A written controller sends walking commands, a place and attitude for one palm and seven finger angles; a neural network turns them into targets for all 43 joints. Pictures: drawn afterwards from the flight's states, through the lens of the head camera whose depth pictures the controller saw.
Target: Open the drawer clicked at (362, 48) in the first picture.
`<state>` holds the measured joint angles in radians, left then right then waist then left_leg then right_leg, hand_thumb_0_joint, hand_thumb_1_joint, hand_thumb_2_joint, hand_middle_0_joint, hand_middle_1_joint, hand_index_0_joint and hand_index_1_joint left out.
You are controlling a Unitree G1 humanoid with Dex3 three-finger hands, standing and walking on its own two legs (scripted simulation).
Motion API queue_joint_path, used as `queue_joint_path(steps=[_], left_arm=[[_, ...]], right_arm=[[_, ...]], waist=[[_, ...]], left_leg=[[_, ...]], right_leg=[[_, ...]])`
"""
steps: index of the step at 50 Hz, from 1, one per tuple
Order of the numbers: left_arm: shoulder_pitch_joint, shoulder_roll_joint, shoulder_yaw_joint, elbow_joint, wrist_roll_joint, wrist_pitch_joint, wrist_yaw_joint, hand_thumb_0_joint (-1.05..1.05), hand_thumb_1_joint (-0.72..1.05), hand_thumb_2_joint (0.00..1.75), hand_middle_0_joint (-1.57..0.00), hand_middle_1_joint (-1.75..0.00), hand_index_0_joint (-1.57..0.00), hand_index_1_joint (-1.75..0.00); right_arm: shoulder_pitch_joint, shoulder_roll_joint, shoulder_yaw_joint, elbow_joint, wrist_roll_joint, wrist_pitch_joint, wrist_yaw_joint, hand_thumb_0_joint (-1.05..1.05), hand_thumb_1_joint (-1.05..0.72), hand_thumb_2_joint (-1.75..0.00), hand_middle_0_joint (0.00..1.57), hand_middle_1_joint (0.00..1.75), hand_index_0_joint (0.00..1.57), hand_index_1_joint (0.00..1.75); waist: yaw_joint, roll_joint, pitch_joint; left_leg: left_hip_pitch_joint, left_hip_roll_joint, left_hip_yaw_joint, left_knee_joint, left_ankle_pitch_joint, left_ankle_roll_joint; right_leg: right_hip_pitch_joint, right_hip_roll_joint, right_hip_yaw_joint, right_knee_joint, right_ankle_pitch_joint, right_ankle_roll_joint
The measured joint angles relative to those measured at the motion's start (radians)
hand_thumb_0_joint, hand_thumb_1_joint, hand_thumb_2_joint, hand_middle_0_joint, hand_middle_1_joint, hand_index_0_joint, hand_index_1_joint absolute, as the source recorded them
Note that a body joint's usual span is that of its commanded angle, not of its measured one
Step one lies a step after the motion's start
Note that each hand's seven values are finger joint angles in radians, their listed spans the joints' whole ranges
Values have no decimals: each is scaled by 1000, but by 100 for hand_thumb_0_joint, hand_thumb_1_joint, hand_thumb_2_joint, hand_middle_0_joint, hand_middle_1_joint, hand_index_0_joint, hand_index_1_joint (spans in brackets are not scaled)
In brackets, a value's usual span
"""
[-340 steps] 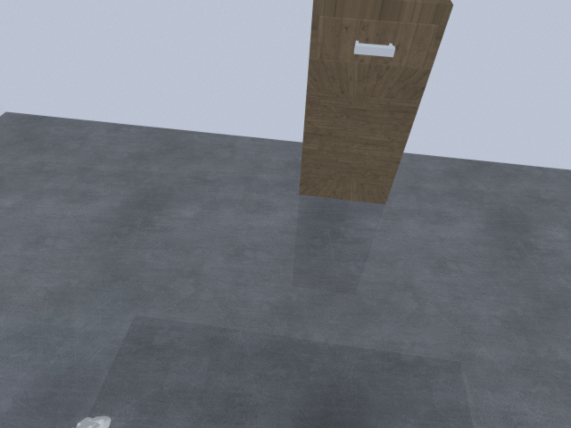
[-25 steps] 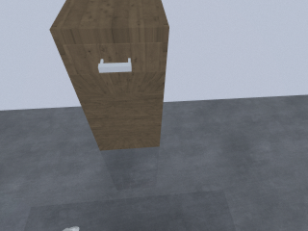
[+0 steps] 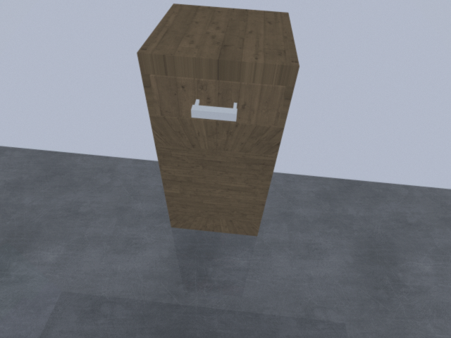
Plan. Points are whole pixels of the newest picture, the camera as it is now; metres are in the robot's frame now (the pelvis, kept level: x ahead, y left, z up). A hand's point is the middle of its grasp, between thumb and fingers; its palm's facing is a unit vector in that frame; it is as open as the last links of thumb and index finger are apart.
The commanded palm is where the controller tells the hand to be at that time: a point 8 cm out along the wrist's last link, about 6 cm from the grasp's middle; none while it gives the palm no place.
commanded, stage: take the last steps up to it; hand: left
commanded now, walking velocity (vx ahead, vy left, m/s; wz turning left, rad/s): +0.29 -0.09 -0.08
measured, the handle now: (215, 108) +0.73 +0.11 +0.01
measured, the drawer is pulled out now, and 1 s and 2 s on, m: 0.00 0.00 0.00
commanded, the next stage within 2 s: come to a stop and stand still in 0.46 s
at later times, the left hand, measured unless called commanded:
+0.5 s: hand (178, 289) +0.26 +0.13 -0.17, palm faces -0.03 -0.97 -0.23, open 7.3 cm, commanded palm none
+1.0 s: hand (183, 291) +0.26 +0.12 -0.18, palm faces +0.04 -0.97 -0.23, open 7.3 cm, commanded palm none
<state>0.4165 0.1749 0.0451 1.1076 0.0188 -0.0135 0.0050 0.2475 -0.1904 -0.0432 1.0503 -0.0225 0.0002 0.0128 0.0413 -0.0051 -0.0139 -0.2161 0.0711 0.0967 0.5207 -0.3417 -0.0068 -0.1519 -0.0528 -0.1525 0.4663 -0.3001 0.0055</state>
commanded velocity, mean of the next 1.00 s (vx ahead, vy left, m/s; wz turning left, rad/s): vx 0.02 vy -0.03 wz -0.01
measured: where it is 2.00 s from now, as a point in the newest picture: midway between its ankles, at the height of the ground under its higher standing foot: outside the picture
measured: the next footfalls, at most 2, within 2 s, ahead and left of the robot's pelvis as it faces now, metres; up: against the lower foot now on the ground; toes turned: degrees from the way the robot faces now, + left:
right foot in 0.44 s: +0.26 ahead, -0.16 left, +0.00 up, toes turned -11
left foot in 0.80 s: +0.31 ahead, +0.05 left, +0.00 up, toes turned +4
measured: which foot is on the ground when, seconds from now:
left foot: down 0.00-0.44, up 0.46-0.78, down 0.80-1.00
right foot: down 0.00-0.00, up 0.02-0.42, down 0.44-0.84, up 0.86-1.00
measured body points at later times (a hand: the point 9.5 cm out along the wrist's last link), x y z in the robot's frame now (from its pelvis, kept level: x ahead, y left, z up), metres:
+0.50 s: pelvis +0.15 -0.06 -0.02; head +0.18 -0.07 +0.43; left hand +0.26 +0.18 -0.15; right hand +0.04 -0.25 -0.18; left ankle +0.01 +0.11 -0.69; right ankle +0.22 -0.15 -0.74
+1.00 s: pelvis +0.21 -0.07 +0.00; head +0.25 -0.07 +0.44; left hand +0.26 +0.17 -0.16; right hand +0.30 -0.30 -0.15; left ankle +0.27 +0.04 -0.74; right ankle +0.16 -0.17 -0.69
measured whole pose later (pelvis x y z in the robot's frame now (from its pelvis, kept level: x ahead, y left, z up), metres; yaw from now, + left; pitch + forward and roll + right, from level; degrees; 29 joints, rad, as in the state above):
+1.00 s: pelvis +0.21 -0.07 +0.00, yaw -3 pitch +0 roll +1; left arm 0.21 0.18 0.05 1.02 0.01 0.05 0.03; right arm 0.11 -0.15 -0.03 0.99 -0.02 0.03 -0.03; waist 0.03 -0.01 0.09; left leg -0.30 0.04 0.11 0.51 -0.19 0.02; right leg -0.36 -0.01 -0.03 0.97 -0.53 0.02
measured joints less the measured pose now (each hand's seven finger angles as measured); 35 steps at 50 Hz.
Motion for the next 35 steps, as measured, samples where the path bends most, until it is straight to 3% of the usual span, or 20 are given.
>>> queue_joint_path(steps=[4, 7, 10, 16, 21, 22, 23, 25, 28, 30, 35], left_arm=[[25, 7, 6, 47, 5, 44, -11, 0, 91, 90, -19, -30, -20, -30], [-2, 9, 12, 46, 9, 45, -25, 1, 91, 90, -19, -30, -20, -30], [-45, 9, 16, 19, 7, 34, -30, 1, 91, 90, -19, -30, -20, -30], [-161, 9, 20, -33, 0, 29, -28, 0, 91, 90, -19, -30, -20, -30], [-249, 20, 23, -68, -3, 8, -31, 0, 92, 90, -19, -30, -20, -30], [-260, 23, 23, -76, -2, -8, -31, 0, 92, 90, -19, -30, -20, -30], [-275, 21, 25, -81, 0, -25, -28, 0, 92, 90, -19, -30, -20, -30], [-292, 12, 21, -89, -5, -46, -20, 0, 91, 90, -19, -30, -20, -30], [-286, -11, 10, -87, -7, -38, -3, 0, 91, 90, -19, -30, -20, -30], [-270, -27, 1, -75, -4, -32, 6, 0, 91, 90, -19, -30, -20, -30], [-245, -23, -4, -58, -4, -18, 24, -1, 95, 90, -20, -30, -20, -30]], right_arm=[[9, 37, 8, -5, -7, -33, -17, 0, -91, -90, 20, 30, 20, 30], [51, 48, 13, 6, -4, -43, -30, 0, -92, -90, 20, 30, 20, 30], [97, 58, 19, 33, 1, -47, -34, 0, -92, -90, 20, 30, 20, 30], [168, 79, 18, 77, -3, -45, -35, 0, -91, -90, 20, 30, 20, 30], [203, 77, 7, 101, -8, -33, -32, 1, -90, -90, 20, 30, 20, 30], [211, 76, 6, 108, -5, -30, -30, 1, -90, -90, 20, 30, 20, 30], [205, 71, 5, 116, 1, -24, -27, 1, -90, -90, 20, 30, 20, 30], [178, 60, 4, 119, 12, -6, -24, 1, -90, -90, 20, 30, 20, 30], [127, 37, -5, 96, 8, 6, -24, 1, -91, -90, 20, 30, 20, 30], [89, 23, -7, 69, 4, 6, -25, 1, -91, -90, 20, 30, 20, 30], [1, 16, 7, 15, 9, 0, -35, 0, -91, -90, 20, 30, 19, 30]], waist=[[-16, -37, 3], [-29, -41, 9], [-30, -39, 19], [-57, -28, 49], [-95, 3, 76], [-94, 8, 79], [-91, 21, 88], [-85, 33, 100], [-78, 44, 87], [-80, 46, 70], [-56, 42, 43]], left_leg=[[34, -13, 30, 5, 22, 15], [99, -22, 34, -80, 40, 12], [156, -28, 38, -155, 58, 12], [235, -20, 47, -204, 29, -15], [258, 21, 51, -113, -75, -64], [241, 34, 46, -46, -115, -65], [195, 55, 33, 74, -144, -46], [62, 45, -37, 384, -195, -8], [-109, 30, -61, 634, -127, 16], [-179, 33, -45, 618, -79, 10], [-202, 17, -27, 327, -19, -17]], right_leg=[[-138, -8, 58, 341, -143, -10], [-252, -23, 72, 519, -57, -2], [-334, -44, 83, 554, 23, 15], [-383, -67, 74, 385, 80, 26], [-298, -31, 35, 164, 94, -5], [-270, -20, 28, 126, 129, -20], [-274, -9, 19, 155, 135, -40], [-266, 0, 5, 196, 85, -62], [-199, 15, -12, 127, 75, -64], [-156, 24, -20, 63, 90, -66], [-87, 47, -21, -28, 104, -70]])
